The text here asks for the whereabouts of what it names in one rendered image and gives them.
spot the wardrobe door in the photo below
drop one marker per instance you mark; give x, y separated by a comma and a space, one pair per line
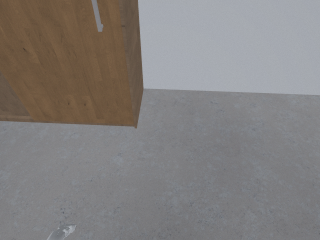
60, 66
10, 104

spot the handle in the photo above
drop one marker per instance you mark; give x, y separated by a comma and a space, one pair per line
97, 15

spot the left robot hand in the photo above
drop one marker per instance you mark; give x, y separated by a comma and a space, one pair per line
62, 232

